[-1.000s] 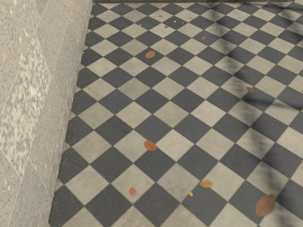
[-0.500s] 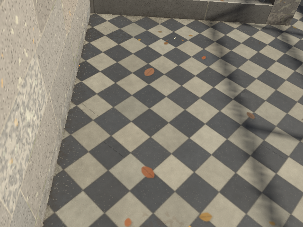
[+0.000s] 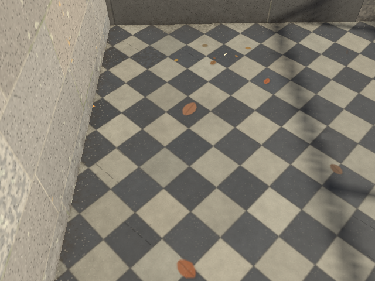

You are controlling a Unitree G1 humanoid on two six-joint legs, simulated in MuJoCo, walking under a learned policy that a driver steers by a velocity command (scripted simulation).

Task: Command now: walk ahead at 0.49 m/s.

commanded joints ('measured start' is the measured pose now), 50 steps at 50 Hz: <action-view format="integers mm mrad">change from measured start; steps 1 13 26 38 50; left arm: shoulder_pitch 70 252 46 -320 -44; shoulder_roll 84 102 34 42 108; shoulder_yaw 9 -22 -21 -30 22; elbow -26 71 -21 -161 -74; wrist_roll -9 8 13 21 -4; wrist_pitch -21 10 50 65 50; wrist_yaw -2 27 -5 -31 6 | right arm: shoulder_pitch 78 -317 65 183 80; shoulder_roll -60 -71 -77 -137 -98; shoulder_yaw -16 31 -7 -17 -8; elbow -20 -104 66 107 -28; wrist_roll -11 1 7 3 -27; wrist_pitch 24 -6 -40 -61 -21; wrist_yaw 15 31 2 -5 10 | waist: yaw -39 59 15 -45 -35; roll -44 -92 -2 34 -28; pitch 1 27 9 43 -107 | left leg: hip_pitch -98 -62 325 492 -58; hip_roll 37 -87 142 164 61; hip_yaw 5 169 -153 149 15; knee -109 -640 -1042 -1025 -35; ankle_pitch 103 291 162 475 -17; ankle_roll -14 11 164 84 -74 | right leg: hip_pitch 49 309 -366 -365 108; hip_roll -289 -271 -184 -170 -293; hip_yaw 273 144 131 6 391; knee -228 -121 740 293 -139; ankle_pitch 308 823 -81 134 365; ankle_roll -50 31 82 28 -139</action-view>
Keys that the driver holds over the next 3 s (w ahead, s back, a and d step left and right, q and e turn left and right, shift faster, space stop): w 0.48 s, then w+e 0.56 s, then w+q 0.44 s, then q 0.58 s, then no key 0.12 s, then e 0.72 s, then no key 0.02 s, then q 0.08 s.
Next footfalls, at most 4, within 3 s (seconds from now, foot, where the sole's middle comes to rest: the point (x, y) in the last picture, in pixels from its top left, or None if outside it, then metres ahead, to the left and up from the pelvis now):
0.36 left None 0.37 0.06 -0.78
0.86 right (244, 237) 0.64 -0.16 -0.78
1.42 left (231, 164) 0.97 -0.13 -0.78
1.94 right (262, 132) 1.15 -0.29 -0.78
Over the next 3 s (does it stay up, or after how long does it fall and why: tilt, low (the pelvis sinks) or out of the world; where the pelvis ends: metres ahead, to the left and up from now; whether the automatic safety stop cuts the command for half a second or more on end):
stays up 0.99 -0.25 0.01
